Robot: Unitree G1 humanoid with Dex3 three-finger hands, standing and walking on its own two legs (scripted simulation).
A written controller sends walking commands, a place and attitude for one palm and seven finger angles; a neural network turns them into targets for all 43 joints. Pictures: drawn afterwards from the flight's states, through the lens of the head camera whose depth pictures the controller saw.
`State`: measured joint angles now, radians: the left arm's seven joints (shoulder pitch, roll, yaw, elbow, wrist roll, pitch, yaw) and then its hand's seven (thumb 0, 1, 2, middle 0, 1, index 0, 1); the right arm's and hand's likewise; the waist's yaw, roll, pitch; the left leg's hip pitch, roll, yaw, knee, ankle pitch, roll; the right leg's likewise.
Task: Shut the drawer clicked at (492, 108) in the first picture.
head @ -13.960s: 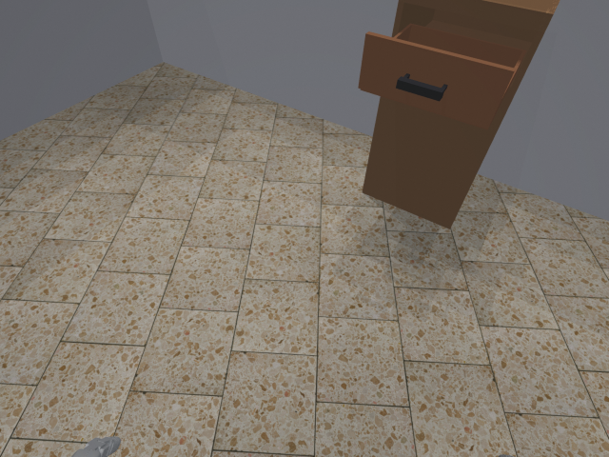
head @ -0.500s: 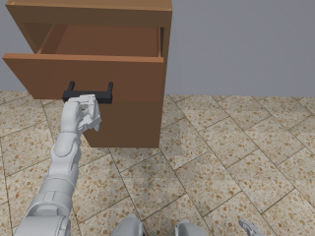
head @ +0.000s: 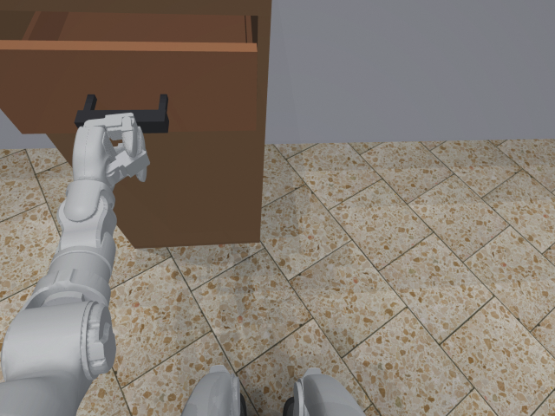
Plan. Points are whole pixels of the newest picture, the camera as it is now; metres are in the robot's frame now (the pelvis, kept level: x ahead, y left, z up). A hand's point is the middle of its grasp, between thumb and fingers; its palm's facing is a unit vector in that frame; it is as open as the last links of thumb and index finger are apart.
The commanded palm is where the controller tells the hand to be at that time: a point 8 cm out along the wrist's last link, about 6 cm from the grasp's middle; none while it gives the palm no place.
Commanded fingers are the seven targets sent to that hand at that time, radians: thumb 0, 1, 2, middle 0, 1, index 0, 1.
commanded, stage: push the drawer shut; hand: left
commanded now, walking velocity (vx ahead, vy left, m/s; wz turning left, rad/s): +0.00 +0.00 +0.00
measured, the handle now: (125, 111) +0.55 +0.21 +0.07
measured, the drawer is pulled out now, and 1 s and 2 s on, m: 0.08 0.00 0.00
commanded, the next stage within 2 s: pull the fist back off the drawer in 0.96 s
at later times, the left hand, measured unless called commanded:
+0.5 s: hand (144, 123) +0.53 +0.18 +0.07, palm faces +0.03 -1.00 -0.02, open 2.9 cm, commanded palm +0.52 +0.22 +0.07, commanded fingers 0.00 0.90 0.90 -1.40 -1.60 -1.40 -1.60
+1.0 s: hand (142, 110) +0.56 +0.19 +0.07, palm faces +0.05 -1.00 -0.04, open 3.0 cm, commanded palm +0.58 +0.21 +0.07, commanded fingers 0.00 0.90 0.90 -1.40 -1.60 -1.40 -1.60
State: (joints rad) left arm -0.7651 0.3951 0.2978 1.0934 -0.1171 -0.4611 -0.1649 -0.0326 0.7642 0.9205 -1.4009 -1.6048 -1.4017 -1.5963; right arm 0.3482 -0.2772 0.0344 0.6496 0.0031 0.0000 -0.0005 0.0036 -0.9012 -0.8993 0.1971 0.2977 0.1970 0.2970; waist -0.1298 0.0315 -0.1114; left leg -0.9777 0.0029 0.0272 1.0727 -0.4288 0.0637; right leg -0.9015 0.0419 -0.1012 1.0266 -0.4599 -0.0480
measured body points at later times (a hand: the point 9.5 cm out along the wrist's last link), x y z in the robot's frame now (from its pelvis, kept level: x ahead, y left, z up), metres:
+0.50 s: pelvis +0.01 +0.01 -0.01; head +0.14 +0.03 +0.42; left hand +0.52 +0.24 +0.07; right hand +0.00 -0.26 -0.11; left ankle +0.04 +0.08 -0.66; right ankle +0.02 -0.10 -0.66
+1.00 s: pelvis +0.00 +0.01 -0.02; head +0.15 +0.05 +0.40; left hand +0.55 +0.24 +0.07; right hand -0.04 -0.25 -0.11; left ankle +0.04 +0.08 -0.66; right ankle +0.02 -0.10 -0.66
